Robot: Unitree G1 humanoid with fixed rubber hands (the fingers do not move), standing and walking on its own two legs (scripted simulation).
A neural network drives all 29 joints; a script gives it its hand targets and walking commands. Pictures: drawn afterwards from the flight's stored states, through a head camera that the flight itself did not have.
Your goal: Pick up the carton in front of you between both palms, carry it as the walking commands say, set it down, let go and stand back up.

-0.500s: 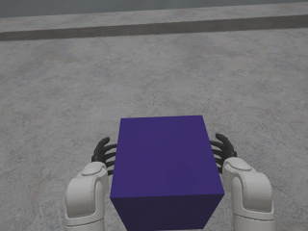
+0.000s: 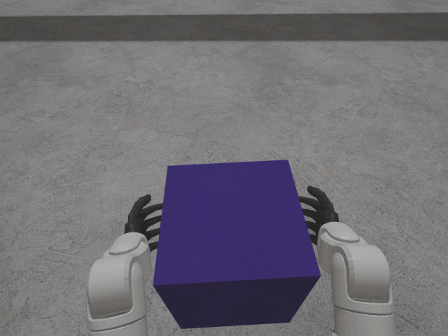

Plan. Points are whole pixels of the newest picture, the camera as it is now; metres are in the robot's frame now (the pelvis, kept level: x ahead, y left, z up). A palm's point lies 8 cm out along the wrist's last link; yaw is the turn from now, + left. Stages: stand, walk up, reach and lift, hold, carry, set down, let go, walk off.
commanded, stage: carry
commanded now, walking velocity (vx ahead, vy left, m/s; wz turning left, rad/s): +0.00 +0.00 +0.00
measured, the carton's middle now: (231, 248) +0.29 +0.00 +0.01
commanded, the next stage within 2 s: hold in 1.50 s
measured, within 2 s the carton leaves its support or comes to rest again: neither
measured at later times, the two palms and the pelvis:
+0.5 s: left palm (158, 189) +0.37 +0.13 +0.09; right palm (321, 187) +0.37 -0.17 +0.09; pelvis +0.10 -0.01 +0.00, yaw -1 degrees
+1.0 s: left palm (160, 211) +0.35 +0.13 +0.05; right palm (319, 208) +0.35 -0.17 +0.06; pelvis +0.07 -0.01 +0.01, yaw -1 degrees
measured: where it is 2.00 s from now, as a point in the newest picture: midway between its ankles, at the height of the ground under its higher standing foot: outside the picture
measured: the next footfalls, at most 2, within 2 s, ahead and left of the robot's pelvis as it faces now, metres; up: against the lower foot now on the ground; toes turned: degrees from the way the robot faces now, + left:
right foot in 0.12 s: +0.05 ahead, -0.12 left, +0.00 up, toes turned -4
